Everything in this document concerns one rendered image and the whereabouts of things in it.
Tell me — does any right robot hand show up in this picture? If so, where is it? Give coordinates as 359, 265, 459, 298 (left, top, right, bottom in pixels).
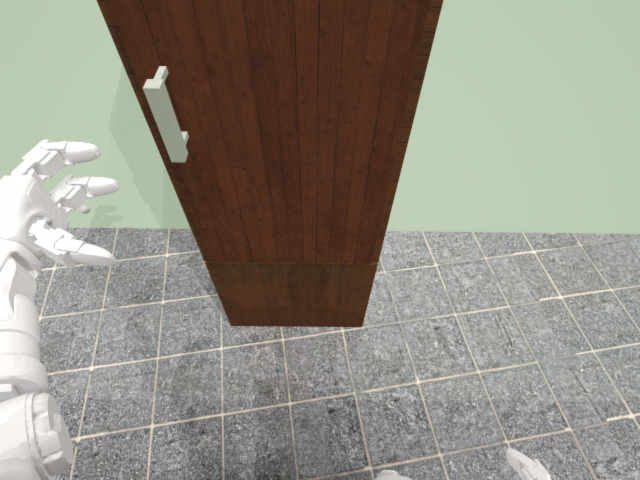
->
506, 448, 551, 480

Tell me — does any cupboard door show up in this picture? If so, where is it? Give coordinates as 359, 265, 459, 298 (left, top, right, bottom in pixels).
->
106, 0, 430, 264

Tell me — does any robot left forearm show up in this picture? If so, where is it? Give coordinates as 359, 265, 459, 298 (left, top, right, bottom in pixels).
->
0, 239, 48, 402

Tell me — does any robot left upper arm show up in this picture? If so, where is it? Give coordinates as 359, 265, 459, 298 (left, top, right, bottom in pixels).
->
0, 392, 73, 480

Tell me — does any left robot hand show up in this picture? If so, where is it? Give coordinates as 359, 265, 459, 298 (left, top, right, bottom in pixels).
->
0, 139, 119, 268

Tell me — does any handle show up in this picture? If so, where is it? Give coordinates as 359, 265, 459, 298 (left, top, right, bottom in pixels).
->
143, 66, 189, 163

